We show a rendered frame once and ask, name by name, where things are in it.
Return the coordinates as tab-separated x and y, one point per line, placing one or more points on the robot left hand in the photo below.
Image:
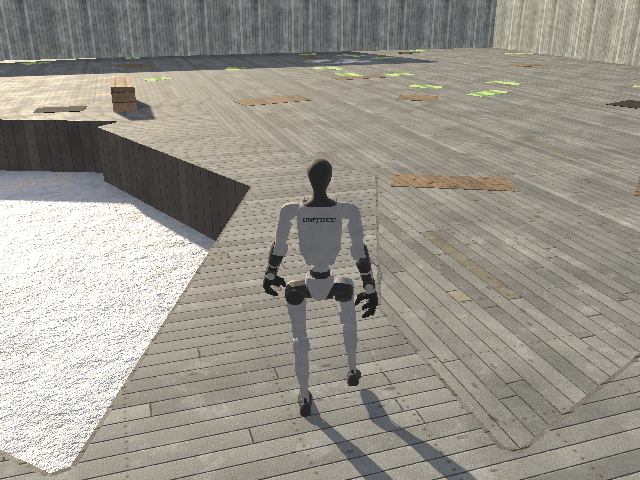
277	281

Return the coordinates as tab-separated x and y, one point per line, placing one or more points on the left robot upper arm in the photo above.
287	213

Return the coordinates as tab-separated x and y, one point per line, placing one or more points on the robot right hand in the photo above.
371	304

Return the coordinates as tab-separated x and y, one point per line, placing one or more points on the humanoid robot head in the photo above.
319	172

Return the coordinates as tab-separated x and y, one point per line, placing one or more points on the robot left forearm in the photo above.
273	264

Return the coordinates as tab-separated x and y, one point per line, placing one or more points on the robot right shin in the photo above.
350	341

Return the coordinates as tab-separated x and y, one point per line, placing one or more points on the robot right forearm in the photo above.
366	274

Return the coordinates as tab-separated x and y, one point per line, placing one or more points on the right robot upper arm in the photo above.
351	212

